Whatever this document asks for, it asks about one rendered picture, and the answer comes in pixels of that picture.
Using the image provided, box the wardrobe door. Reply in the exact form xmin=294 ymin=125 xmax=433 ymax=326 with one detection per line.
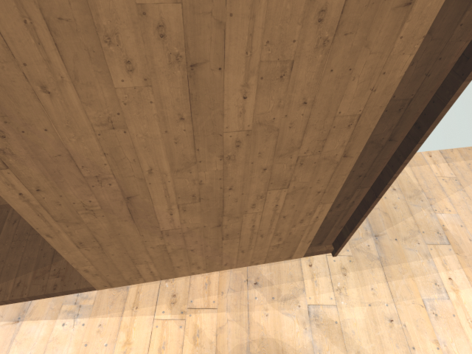
xmin=308 ymin=0 xmax=472 ymax=248
xmin=0 ymin=0 xmax=445 ymax=291

